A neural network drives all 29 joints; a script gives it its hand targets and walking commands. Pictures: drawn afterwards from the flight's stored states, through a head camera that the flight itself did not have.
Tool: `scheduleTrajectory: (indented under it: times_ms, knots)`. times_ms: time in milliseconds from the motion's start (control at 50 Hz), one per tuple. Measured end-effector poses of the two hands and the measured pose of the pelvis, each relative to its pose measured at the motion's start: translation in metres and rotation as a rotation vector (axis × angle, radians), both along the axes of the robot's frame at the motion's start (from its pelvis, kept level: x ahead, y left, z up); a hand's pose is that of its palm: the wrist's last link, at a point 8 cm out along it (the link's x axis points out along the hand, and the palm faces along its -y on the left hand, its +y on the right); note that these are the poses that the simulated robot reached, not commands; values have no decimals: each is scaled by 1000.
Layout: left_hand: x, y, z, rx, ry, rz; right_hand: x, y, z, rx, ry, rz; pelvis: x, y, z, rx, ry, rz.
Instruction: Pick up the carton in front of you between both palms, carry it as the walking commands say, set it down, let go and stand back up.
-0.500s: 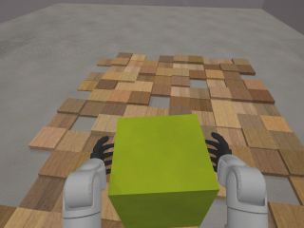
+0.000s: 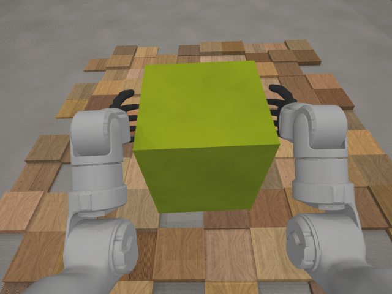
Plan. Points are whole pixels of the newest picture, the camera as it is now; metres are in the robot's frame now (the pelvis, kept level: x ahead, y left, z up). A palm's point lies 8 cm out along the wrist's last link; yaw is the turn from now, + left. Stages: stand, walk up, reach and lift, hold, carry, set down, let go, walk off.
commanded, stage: carry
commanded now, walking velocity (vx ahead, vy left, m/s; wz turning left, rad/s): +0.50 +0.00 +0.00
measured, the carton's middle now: (202, 143) +0.40 -0.02 +0.11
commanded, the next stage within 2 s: none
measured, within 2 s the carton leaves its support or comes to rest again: neither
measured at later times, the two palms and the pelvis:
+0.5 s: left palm (132, 66) +0.74 +0.17 +0.10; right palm (229, 60) +0.73 -0.13 +0.11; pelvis +0.35 +0.02 +0.01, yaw +0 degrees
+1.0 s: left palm out of the picture +1.05 +0.14 +0.20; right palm out of the picture +1.07 -0.16 +0.20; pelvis +0.68 -0.02 +0.03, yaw +0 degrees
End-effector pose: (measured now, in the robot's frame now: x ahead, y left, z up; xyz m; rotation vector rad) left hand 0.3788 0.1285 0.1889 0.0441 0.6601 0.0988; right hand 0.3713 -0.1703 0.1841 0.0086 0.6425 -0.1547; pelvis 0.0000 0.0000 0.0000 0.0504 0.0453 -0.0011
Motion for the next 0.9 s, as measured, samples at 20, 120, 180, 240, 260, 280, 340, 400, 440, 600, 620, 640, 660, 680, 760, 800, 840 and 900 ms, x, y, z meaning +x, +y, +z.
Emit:
scheduleTrajectory:
  times_ms: [20, 120, 180, 240, 260, 280, 340, 400, 440, 600, 620, 640, 660, 680, 760, 800, 840, 900]
  knots:
    - [17, -1, -4, 17, 5, 4, 21, -1, -6, 15, 6, 7, 13, -1, -4, -20, 3, -6]
    - [85, 5, -43, 20, 143, 42, 102, 5, -43, 31, 144, 33, 73, -9, 0, -31, 40, -4]
    - [118, 12, -66, -4, 202, 77, 144, 13, -62, 36, 203, 41, 109, -12, 6, -29, 56, 0]
    - [152, 21, -84, -30, 206, 112, 186, 22, -77, 52, 209, 37, 150, -12, 7, -30, 64, 0]
    - [164, 24, -89, -39, 199, 123, 199, 25, -81, 58, 201, 35, 164, -11, 7, -32, 65, -1]
    - [176, 27, -94, -48, 188, 133, 213, 28, -85, 63, 191, 33, 180, -10, 6, -33, 65, -3]
    - [217, 38, -102, -72, 145, 156, 256, 39, -91, 85, 147, 34, 231, -4, 3, -34, 66, -5]
    - [270, 47, -104, -94, 82, 153, 302, 48, -92, 83, 83, 23, 287, 7, -5, -36, 55, -6]
    - [308, 48, -101, -107, 45, 126, 330, 49, -88, 61, 42, 7, 316, 13, -4, -18, 50, -4]
    - [436, 15, -43, -115, -34, -9, 411, 17, -38, 63, -48, -130, 409, 33, 34, -59, 66, -9]
    - [451, 11, -33, -119, -52, -21, 423, 13, -27, 62, -67, -142, 421, 33, 37, -63, 67, -11]
    - [466, 6, -23, -121, -69, -31, 436, 9, -16, 61, -85, -150, 434, 33, 39, -66, 68, -12]
    - [480, 3, -14, -121, -85, -38, 449, 5, -6, 59, -101, -153, 447, 32, 41, -67, 68, -13]
    - [494, 0, -5, -119, -97, -43, 464, 2, 5, 56, -112, -154, 461, 30, 42, -68, 67, -12]
    - [550, -7, 25, -97, -111, -40, 527, -5, 38, 37, -121, -123, 521, 18, 40, -57, 57, -13]
    - [578, -9, 35, -79, -102, -29, 560, -8, 48, 25, -109, -94, 555, 10, 33, -47, 47, -13]
    - [604, -8, 41, -55, -93, -12, 595, -9, 52, 10, -97, -54, 590, 0, 21, -29, 30, -9]
    - [637, -5, 38, -4, -34, 15, 640, -5, 45, 13, -36, -7, 627, -8, 17, -53, 26, -12]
